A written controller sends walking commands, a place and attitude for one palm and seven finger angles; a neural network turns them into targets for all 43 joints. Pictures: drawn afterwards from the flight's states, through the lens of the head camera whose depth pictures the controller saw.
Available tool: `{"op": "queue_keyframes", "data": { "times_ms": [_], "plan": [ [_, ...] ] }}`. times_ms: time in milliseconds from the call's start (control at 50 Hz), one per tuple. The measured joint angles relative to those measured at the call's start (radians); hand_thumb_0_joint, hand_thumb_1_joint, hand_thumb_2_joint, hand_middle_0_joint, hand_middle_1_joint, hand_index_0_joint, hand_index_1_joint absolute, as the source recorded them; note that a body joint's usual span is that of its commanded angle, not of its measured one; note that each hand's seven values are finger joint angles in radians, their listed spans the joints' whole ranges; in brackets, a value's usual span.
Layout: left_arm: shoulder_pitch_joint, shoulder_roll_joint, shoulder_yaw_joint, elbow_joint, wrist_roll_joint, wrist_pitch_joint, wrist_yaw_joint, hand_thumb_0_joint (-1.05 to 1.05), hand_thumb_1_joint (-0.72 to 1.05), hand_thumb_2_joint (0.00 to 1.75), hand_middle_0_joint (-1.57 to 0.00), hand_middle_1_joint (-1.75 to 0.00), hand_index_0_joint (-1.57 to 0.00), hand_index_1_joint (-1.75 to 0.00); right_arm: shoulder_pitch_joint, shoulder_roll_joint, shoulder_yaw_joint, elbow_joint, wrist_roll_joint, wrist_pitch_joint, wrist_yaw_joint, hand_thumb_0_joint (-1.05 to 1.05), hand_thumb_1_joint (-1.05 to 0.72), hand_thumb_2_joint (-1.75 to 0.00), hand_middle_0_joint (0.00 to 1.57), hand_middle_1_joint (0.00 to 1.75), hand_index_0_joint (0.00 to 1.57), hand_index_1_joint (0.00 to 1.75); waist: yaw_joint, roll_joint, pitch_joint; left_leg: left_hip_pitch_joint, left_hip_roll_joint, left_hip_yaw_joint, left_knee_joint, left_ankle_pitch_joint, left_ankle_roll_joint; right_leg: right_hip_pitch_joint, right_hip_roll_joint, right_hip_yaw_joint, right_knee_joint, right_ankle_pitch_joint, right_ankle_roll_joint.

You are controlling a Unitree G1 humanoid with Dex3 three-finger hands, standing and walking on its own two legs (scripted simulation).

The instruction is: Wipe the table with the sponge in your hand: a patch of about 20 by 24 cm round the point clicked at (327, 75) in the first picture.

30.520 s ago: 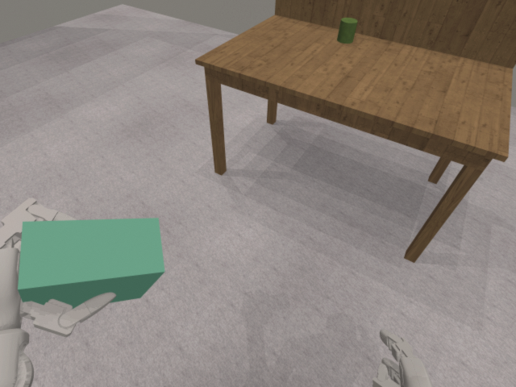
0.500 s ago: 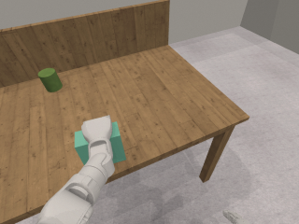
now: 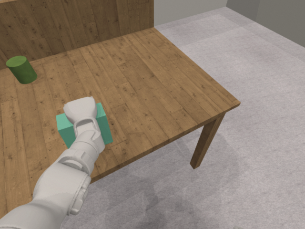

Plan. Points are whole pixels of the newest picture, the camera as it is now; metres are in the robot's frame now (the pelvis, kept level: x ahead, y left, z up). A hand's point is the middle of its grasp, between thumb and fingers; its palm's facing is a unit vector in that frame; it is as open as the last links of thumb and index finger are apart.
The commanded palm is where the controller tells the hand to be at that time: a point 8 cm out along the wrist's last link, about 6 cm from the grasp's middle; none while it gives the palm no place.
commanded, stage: wipe forward along the third lane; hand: left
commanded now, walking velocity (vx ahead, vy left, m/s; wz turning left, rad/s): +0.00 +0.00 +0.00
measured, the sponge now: (88, 134) +0.41 +0.21 -0.04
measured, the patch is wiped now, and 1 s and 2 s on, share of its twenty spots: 0.80 0.90 1.00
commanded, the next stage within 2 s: wipe back along the third lane in 1.02 s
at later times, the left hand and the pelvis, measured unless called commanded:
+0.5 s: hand (81, 109) +0.48 +0.23 +0.01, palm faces -0.10 -0.01 -0.99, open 10.5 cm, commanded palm +0.46 +0.22 +0.05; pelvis +0.00 +0.02 -0.01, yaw -1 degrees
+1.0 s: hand (75, 98) +0.52 +0.26 +0.02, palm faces -0.11 -0.02 -0.99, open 10.5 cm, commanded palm +0.51 +0.24 +0.05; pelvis +0.01 +0.04 -0.02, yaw -2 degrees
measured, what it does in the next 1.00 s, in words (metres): stands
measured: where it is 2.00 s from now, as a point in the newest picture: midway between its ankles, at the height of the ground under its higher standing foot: outside the picture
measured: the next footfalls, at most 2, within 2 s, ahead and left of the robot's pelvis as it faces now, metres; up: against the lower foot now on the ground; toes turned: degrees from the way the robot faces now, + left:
none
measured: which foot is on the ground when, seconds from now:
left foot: down 0.00-1.00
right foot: down 0.00-1.00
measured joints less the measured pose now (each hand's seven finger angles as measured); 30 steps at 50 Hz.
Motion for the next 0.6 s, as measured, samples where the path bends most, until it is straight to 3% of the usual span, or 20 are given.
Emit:
{"op": "queue_keyframes", "data": {
  "times_ms": [340,600],
  "plan": [
    [-0.129,0.077,0.045,0.099,0.018,-0.023,-0.019,0.01,-0.53,1.04,-0.7,-1.32,-0.7,-1.33,0.057,-0.001,0.007,0.0,-0.003,-0.037,0.011,0.0,-0.9,-0.9,0.2,0.3,0.2,0.3,-0.045,0.004,-0.003,-0.099,0.002,0.003,0.051,-0.015,0.016,-0.088,0.002,0.002,0.026,-0.001,0.016],
    [-0.223,0.105,0.054,0.158,0.033,-0.009,-0.022,0.01,-0.54,1.04,-0.71,-1.32,-0.71,-1.33,0.07,0.003,0.014,-0.007,-0.014,-0.048,0.028,0.0,-0.9,-0.9,0.21,0.3,0.2,0.3,-0.064,0.006,-0.015,-0.171,-0.001,0.007,0.097,-0.038,0.034,-0.15,-0.002,0.005,0.051,-0.014,0.034]
  ]
}}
